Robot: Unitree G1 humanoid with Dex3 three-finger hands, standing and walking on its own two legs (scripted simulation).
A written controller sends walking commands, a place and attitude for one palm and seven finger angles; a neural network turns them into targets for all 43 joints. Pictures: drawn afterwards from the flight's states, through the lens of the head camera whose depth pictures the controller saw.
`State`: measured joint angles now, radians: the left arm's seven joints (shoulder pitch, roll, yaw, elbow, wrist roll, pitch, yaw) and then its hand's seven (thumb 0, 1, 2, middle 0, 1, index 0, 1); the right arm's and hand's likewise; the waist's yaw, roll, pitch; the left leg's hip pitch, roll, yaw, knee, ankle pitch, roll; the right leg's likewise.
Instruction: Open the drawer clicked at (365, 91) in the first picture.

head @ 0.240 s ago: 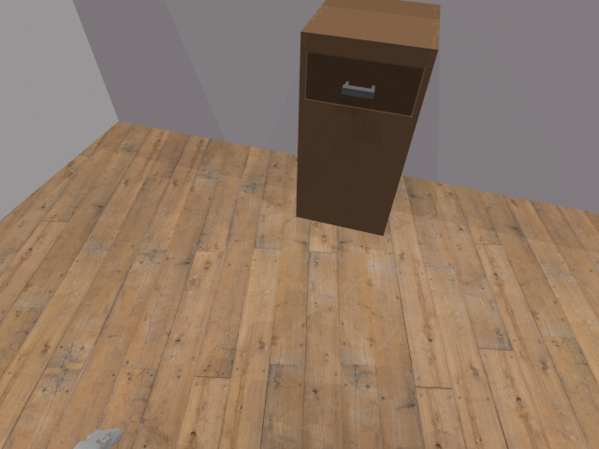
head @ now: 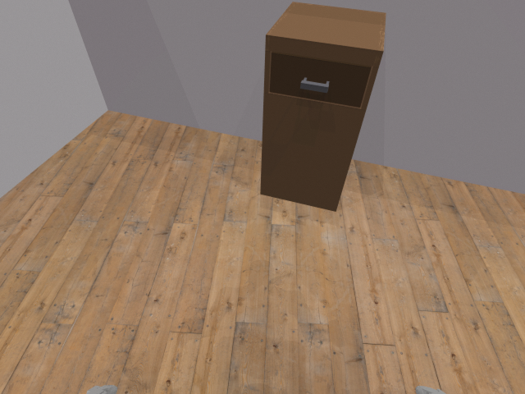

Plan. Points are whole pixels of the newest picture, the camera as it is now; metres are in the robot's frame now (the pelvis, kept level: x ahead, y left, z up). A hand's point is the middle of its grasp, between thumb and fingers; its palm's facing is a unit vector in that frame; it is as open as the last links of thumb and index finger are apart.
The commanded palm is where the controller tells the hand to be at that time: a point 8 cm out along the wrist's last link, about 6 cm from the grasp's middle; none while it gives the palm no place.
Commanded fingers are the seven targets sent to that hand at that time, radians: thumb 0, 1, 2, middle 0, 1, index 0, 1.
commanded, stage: stand and wait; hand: left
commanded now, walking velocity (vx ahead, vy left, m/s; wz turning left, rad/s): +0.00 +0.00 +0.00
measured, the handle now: (315, 84) +1.18 -0.13 -0.08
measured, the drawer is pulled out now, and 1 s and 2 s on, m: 0.00 0.00 0.00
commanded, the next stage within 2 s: look at it before walking up in 0.76 s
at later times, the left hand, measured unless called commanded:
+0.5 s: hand out of the picture +0.05 +0.24 -0.15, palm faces -0.03 -0.94 -0.33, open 7.4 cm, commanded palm none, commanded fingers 0.00 0.90 0.90 -0.20 -0.30 -0.20 -0.30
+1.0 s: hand out of the picture +0.05 +0.23 -0.15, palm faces -0.04 -0.95 -0.32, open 7.4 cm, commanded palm none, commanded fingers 0.00 0.90 0.90 -0.20 -0.30 -0.20 -0.30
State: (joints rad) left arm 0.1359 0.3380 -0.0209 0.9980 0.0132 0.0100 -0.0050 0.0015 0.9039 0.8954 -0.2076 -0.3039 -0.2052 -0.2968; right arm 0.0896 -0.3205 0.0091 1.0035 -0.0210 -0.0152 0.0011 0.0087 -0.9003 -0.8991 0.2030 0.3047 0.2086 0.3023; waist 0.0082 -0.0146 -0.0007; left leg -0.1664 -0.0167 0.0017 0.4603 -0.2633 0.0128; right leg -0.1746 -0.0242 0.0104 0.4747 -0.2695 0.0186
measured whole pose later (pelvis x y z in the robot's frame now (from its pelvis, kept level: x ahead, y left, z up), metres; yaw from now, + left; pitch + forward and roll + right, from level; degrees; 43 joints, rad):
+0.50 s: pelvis -0.02 -0.01 +0.00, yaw +0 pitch -2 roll +0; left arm 0.15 0.35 -0.01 1.08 0.01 0.01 -0.01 0.00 0.90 0.90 -0.21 -0.30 -0.20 -0.30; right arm 0.14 -0.34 0.00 1.11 -0.01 -0.01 0.00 0.01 -0.90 -0.90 0.20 0.30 0.21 0.30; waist 0.00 -0.01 0.02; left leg -0.15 0.00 -0.01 0.40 -0.20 0.00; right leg -0.16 -0.01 0.00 0.41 -0.21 0.00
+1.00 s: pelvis -0.02 -0.01 +0.01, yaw +0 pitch -2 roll +0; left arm 0.15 0.34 -0.01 1.09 0.01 0.00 -0.01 0.00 0.90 0.90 -0.21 -0.30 -0.20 -0.30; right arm 0.13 -0.33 0.01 1.12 -0.01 -0.01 0.00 0.01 -0.90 -0.90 0.20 0.30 0.21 0.30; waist 0.00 -0.01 0.02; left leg -0.16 0.01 0.00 0.38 -0.20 -0.01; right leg -0.17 0.00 0.00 0.39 -0.20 0.00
